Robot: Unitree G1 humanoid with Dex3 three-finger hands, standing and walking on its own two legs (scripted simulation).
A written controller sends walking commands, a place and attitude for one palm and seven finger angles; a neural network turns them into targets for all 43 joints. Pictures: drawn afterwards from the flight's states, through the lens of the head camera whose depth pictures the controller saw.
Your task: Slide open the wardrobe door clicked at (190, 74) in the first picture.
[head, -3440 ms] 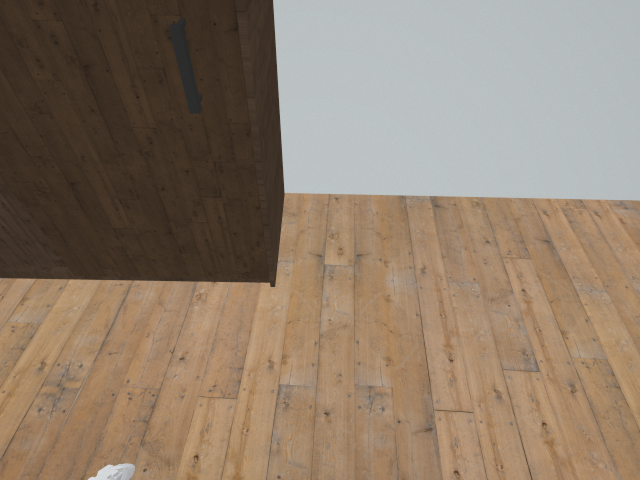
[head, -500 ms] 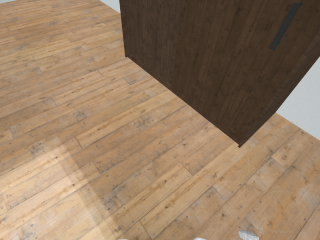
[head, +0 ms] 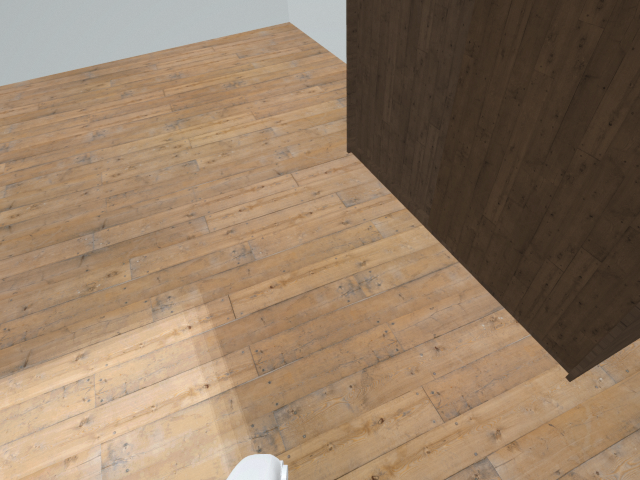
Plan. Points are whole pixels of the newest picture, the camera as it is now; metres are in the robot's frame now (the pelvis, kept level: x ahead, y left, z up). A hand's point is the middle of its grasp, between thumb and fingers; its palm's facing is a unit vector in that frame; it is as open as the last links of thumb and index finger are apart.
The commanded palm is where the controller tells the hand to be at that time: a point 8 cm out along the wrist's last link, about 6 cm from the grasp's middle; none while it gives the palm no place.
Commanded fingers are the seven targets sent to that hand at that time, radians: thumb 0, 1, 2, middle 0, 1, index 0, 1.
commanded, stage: walk to a spot facing it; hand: right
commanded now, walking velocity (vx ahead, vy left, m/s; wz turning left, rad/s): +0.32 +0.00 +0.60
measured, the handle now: out of the picture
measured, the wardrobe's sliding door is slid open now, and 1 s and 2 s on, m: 0.00 0.00 0.00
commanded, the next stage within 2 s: turn to face it in 1.04 s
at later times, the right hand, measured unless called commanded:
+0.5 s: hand (379, 372) +0.34 -0.07 -0.17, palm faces -0.22 +0.96 -0.20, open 7.2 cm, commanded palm none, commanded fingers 0.00 -0.90 -0.90 0.20 0.30 0.20 0.30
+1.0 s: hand (402, 327) +0.43 -0.13 -0.19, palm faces -0.27 +0.96 -0.12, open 7.4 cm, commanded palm none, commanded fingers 0.00 -0.90 -0.90 0.20 0.30 0.20 0.30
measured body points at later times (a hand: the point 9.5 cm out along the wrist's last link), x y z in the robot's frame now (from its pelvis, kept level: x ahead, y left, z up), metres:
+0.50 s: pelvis +0.19 +0.08 -0.02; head +0.22 +0.09 +0.43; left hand +0.13 +0.31 -0.17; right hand +0.35 -0.12 -0.16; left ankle +0.20 +0.15 -0.75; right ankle +0.20 -0.08 -0.66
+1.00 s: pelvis +0.40 +0.05 -0.01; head +0.42 +0.02 +0.44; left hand +0.39 +0.30 -0.13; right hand +0.45 -0.18 -0.18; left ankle +0.32 +0.17 -0.64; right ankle +0.45 -0.01 -0.75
